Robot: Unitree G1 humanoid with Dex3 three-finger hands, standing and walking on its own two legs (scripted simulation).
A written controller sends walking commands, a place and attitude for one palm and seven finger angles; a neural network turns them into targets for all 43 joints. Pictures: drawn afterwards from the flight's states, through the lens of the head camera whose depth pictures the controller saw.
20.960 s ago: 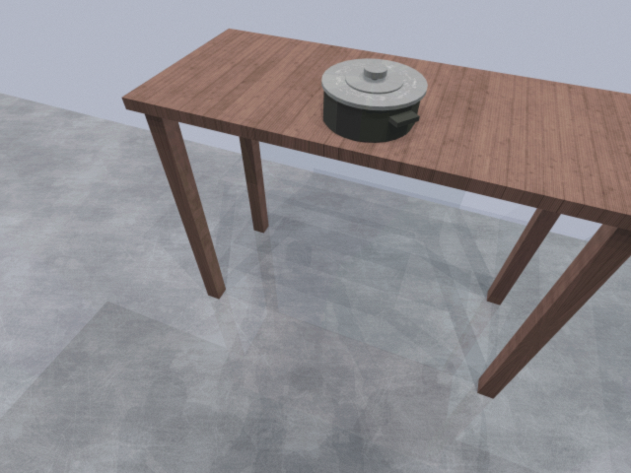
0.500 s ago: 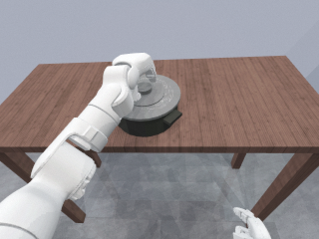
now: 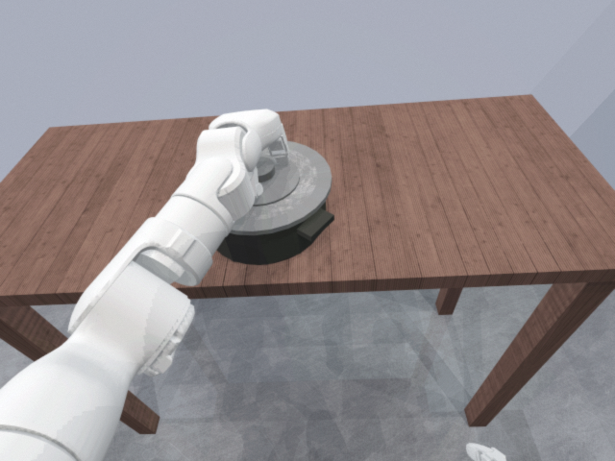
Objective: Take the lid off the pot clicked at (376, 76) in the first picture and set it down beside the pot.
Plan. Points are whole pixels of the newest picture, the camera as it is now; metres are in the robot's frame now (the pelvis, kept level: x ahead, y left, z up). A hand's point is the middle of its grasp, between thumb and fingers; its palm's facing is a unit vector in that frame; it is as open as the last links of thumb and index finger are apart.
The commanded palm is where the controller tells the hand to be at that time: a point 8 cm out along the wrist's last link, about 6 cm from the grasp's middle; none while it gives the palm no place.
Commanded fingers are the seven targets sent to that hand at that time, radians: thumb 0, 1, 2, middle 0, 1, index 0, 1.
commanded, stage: lower the open fingers around the knob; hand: left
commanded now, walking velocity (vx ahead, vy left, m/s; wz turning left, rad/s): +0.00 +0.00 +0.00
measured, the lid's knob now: (259, 169) +0.48 +0.08 +0.15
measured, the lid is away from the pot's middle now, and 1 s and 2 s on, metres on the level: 0.01 0.01 0.01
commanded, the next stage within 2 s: close the fingers and squeeze the knob in 1.28 s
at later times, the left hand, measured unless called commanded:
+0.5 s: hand (252, 166) +0.45 +0.08 +0.17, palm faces -0.32 -0.10 -0.94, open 10.0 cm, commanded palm +0.44 +0.09 +0.22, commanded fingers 0.00 -0.37 1.65 -0.87 -0.08 -0.87 -0.08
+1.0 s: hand (245, 168) +0.45 +0.09 +0.17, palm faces -0.32 -0.08 -0.94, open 10.0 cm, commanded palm +0.44 +0.10 +0.21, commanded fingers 0.00 -0.37 1.65 -0.87 -0.08 -0.87 -0.08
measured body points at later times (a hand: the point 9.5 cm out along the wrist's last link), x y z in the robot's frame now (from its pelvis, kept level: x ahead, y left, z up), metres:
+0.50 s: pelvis +0.00 -0.01 +0.00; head +0.01 -0.04 +0.45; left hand +0.46 +0.09 +0.23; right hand +0.15 -0.26 -0.12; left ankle -0.03 +0.06 -0.75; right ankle +0.05 -0.11 -0.75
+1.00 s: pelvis +0.00 -0.01 +0.00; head +0.01 -0.04 +0.45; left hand +0.46 +0.10 +0.23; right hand +0.13 -0.26 -0.13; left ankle -0.03 +0.06 -0.75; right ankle +0.05 -0.11 -0.75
